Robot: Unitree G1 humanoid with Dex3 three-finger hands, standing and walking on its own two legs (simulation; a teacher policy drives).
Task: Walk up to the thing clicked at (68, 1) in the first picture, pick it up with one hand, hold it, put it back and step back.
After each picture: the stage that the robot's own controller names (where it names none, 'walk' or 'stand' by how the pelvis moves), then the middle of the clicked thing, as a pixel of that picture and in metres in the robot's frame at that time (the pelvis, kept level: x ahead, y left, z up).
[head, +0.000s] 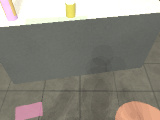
stand; (70, 8) +0.98 +0.10 -0.06
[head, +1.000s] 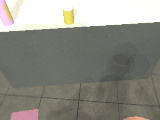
walk; (68, 14) +0.89 +0.13 -0.04
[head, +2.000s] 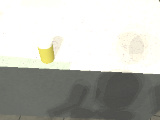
walk; (46, 50) +0.52 +0.20 -0.03
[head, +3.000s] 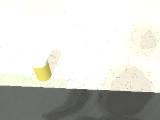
stand; (41, 67) +0.44 +0.20 -0.04
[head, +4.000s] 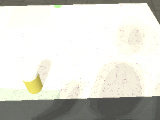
stand; (32, 80) +0.40 +0.22 -0.06
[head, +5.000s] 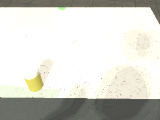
stand; (33, 78) +0.42 +0.23 -0.06
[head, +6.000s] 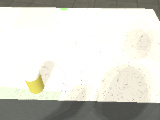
stand; (34, 80) +0.41 +0.23 -0.07
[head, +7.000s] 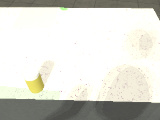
stand; (33, 80) +0.41 +0.23 -0.07
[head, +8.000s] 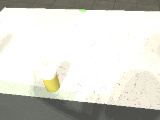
rise first; (50, 79) +0.41 +0.19 -0.06
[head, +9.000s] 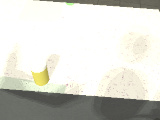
go down; (39, 72) +0.44 +0.18 -0.05
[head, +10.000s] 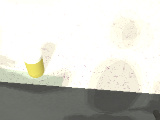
go down; (34, 63) +0.44 +0.18 -0.02
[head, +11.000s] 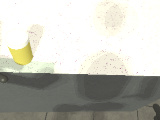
close in; (20, 48) +0.45 +0.19 +0.02
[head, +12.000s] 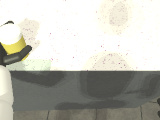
close; (14, 44) +0.46 +0.19 +0.04
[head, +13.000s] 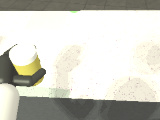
lift; (28, 65) +0.32 +0.17 +0.17
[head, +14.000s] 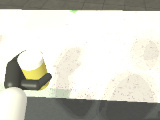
hold; (35, 70) +0.32 +0.16 +0.13
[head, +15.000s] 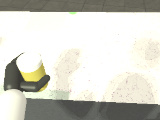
hold; (34, 72) +0.32 +0.17 +0.13
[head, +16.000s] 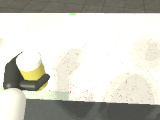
hold; (33, 71) +0.32 +0.17 +0.13
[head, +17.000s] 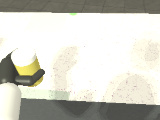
crouch; (28, 67) +0.34 +0.19 +0.13
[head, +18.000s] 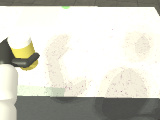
lower; (24, 51) +0.41 +0.20 +0.12
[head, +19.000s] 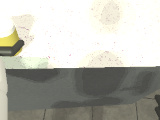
lower; (7, 37) +0.48 +0.20 +0.05
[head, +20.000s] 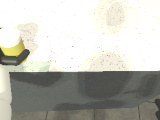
lower; (13, 47) +0.45 +0.19 +0.03
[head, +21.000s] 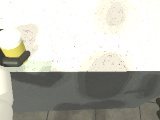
lower; (14, 48) +0.45 +0.19 +0.03
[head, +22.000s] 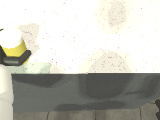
lower; (15, 47) +0.45 +0.19 +0.03
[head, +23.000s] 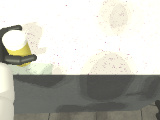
open; (19, 49) +0.45 +0.19 +0.02
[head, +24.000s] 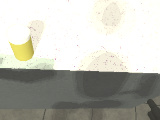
sink last; (21, 43) +0.46 +0.18 +0.02
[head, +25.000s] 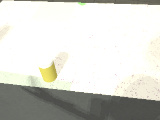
sink last; (47, 68) +0.44 +0.20 -0.02
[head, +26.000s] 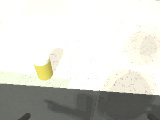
stand; (43, 65) +0.44 +0.18 -0.01
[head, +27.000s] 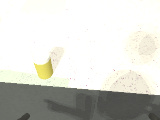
stand; (43, 64) +0.44 +0.18 +0.00
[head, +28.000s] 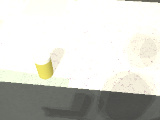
stand; (44, 64) +0.44 +0.19 -0.01
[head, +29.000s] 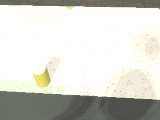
stand; (40, 74) +0.44 +0.21 -0.06
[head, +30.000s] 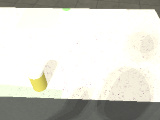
stand; (37, 78) +0.42 +0.22 -0.06
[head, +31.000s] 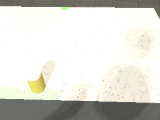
stand; (35, 80) +0.41 +0.22 -0.06
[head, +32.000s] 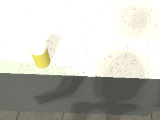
walk; (40, 54) +0.46 +0.19 -0.04
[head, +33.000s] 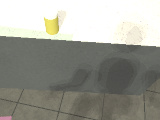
walk; (51, 21) +0.66 +0.17 -0.05
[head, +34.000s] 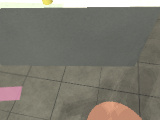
walk; out of the picture +0.96 +0.29 -0.04
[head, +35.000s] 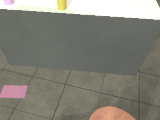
stand; (61, 0) +1.04 +0.18 -0.05
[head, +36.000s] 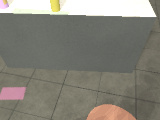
stand; (54, 2) +1.06 +0.21 -0.07
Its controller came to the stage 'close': yes
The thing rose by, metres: 0.20
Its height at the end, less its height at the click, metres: +0.00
